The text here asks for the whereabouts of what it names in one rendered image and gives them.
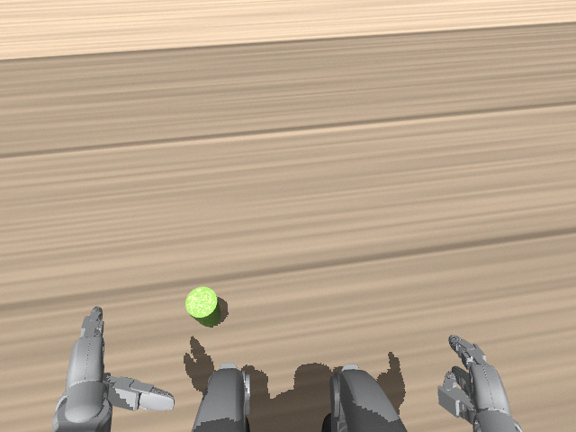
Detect right robot hand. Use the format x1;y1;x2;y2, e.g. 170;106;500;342
437;335;511;425

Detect left robot arm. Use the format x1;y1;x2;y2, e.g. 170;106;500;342
52;381;113;432

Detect left robot hand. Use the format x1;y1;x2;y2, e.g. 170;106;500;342
66;307;175;411

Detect cup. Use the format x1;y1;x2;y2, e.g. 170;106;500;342
185;287;221;327

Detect right robot arm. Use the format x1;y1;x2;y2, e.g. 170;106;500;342
473;410;523;432

